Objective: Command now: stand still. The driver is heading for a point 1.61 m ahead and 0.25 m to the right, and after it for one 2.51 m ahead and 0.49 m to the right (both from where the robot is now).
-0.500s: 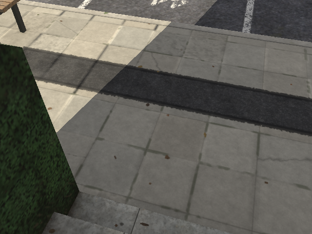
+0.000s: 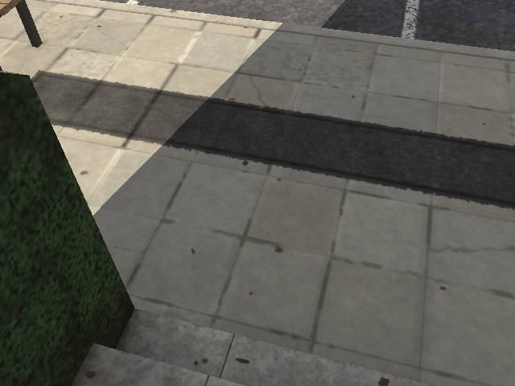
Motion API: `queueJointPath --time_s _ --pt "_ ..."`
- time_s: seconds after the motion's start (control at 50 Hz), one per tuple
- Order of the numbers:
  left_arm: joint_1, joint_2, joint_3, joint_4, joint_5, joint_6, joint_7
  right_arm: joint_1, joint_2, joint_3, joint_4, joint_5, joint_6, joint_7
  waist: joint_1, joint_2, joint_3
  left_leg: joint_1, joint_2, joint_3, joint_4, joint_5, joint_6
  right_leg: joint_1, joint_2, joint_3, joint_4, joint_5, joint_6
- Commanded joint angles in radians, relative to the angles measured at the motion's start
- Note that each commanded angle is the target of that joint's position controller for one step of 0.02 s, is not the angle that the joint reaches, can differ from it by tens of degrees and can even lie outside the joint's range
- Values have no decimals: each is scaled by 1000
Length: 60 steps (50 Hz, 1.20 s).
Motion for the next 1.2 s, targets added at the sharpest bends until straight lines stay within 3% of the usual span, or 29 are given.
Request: queueJointPath --time_s 0.02,0.32,0.4,0.48,0.6,0.64,0.68,0.7,0.72,0.76,0.78,0.82,0.84,0.86,0.88,0.9,0.94,0.96,0.98,1.0,1.02,1.04,1.06,1.08,1.1,1.12,1.14,1.16,1.2 --pt "112 83 16 0 -1 2 4 67 -67 -11 -15 1 -9 -3 0 -35 52 -56 -3 60 -75 152 86 25 7 -24 -91 97 -33" --pt "94 86 16 26 -8 7 11 84 -67 -4 36 4 -10 -5 -4 -26 52 -8 5 61 -109 230 68 75 1 -35 -134 181 -15" --pt "93 114 27 26 -12 5 19 85 -89 -18 37 4 -9 -10 1 -33 86 -79 -42 99 -116 -204 72 34 20 -50 -138 -149 -29" --pt "118 119 38 16 -23 -12 30 50 -70 -28 6 12 -38 -10 17 -63 144 -161 -63 133 -14 -425 116 -70 6 -22 -111 -424 -87" --pt "66 187 55 -13 -39 -42 32 93 -39 -26 -2 18 -101 13 -22 -189 148 -95 -64 198 145 -242 145 -178 -81 124 -82 -371 -177" --pt "63 121 42 -21 -35 -53 32 225 -100 -46 43 16 -104 16 -39 1 122 -15 -3 84 155 -108 182 -265 20 -23 168 -302 -122" --pt "18 94 38 -44 -31 -93 17 406 -179 -67 87 13 -105 21 -96 213 65 140 190 -272 58 -6 331 -495 61 -123 535 -262 -87" --pt "-73 104 38 -70 -34 -128 5 446 -190 -69 96 7 -111 21 -134 221 87 208 296 -453 22 39 391 -690 6 -61 689 -385 -92" --pt "-112 120 42 -84 -30 -156 -8 426 -184 -67 90 -4 -116 22 -128 127 104 228 330 -509 44 61 393 -793 -52 -5 732 -331 -110" --pt "-86 153 60 -70 -20 -175 -31 368 -141 -52 81 -9 -103 13 -85 59 87 189 327 -434 131 159 335 -798 -113 -16 722 -211 -126" --pt "-83 178 77 -56 -2 -174 -39 362 -77 -29 83 -9 -97 5 -73 35 64 124 246 -300 216 108 287 -740 -126 -7 596 4 -136" --pt "-142 144 74 -78 10 -171 -74 385 -29 -1 112 8 -100 -27 -79 128 31 71 188 -223 310 32 227 -703 -125 -16 483 283 -143" --pt "-152 123 66 -95 29 -164 -88 273 -13 9 92 14 -95 -57 -33 44 64 -244 72 -41 342 -66 196 -407 -68 -102 242 687 -121" --pt "-128 45 50 -105 25 -144 -91 219 -48 2 104 4 -86 -62 -15 37 32 -497 -4 71 334 -149 177 -63 33 -210 171 853 -84" --pt "-132 28 48 -118 5 -122 -81 188 -114 -13 108 -7 -89 -59 -2 44 30 -579 6 70 351 -129 188 59 68 -233 201 809 -28" --pt "36 76 61 -53 -2 -106 -76 120 -148 -12 114 -11 -98 -45 99 94 -69 -627 48 40 495 -60 191 231 53 -203 424 811 -19" --pt "347 122 76 46 16 -71 -52 -22 -143 -19 81 27 -102 -14 263 40 -87 -579 36 44 800 166 138 332 37 -238 399 590 -28" --pt "619 139 83 122 32 -70 -50 -141 -126 -20 61 47 -104 8 438 -106 -70 -661 -12 95 1217 195 94 499 -27 -257 213 653 -85" --pt "617 95 68 118 14 -81 -49 -133 -59 -20 61 53 -96 5 452 -308 62 -694 -181 100 1716 -290 76 400 -165 -150 -186 688 -167" --pt "430 38 20 103 -6 -109 -66 -33 7 -2 31 28 -100 -5 255 -285 164 -859 -201 71 1889 -541 144 350 -207 -61 -169 914 -164" --pt "402 103 14 84 21 -136 -71 174 84 6 11 54 -119 13 52 -459 82 -1026 -141 -53 1794 -475 191 468 -311 84 231 1424 -206" --pt "379 81 15 98 11 -141 -84 240 47 1 50 44 -116 27 7 -250 59 -1090 -83 -78 1634 -353 190 428 -317 122 244 1160 -231" --pt "358 120 22 108 14 -138 -100 226 27 -1 42 30 -111 19 -11 -124 43 -1066 -47 -36 1593 -301 192 298 -345 160 194 907 -271" --pt "220 49 -9 88 33 -140 -105 151 2 -13 24 10 -98 10 -73 112 24 -974 -3 15 1485 -67 201 104 -250 139 125 629 -214" --pt "177 224 36 96 57 -154 -84 110 46 12 -14 16 -103 16 -103 -134 59 -977 57 -81 1271 -42 164 0 -420 356 122 692 -309" --pt "5 189 14 45 65 -156 -38 -2 -13 10 -84 25 -88 16 -158 -68 197 -887 123 -82 897 91 77 -229 -429 331 24 611 -290" --pt "11 169 6 64 66 -161 -20 -68 -41 -5 -97 -15 -71 10 -129 -28 151 -637 124 -15 826 240 49 -369 -333 290 58 536 -284" --pt "45 219 22 86 60 -161 -15 -15 -3 -8 -58 -18 -50 14 -146 -9 97 -490 84 46 961 328 40 -442 -299 281 95 510 -286" --pt "182 81 -11 98 -18 -168 18 -212 -79 -21 -133 -16 -66 32 -23 17 211 -909 110 10 654 474 65 -90 -217 213 218 224 -229"
Velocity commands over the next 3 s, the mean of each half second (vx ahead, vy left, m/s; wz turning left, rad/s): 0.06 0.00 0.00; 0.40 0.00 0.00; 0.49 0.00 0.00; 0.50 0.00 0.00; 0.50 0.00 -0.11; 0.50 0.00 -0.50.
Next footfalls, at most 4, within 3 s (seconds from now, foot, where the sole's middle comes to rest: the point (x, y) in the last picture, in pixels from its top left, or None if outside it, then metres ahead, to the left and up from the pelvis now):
0.98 right None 0.21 -0.09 -0.97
1.40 left None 0.53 0.15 -1.17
1.94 right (302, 379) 0.73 -0.09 -1.36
2.42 left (238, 306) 1.14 0.18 -1.56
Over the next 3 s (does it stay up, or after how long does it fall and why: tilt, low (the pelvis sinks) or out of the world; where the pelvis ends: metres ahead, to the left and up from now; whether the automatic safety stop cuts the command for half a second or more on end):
stays up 1.33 0.02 -0.81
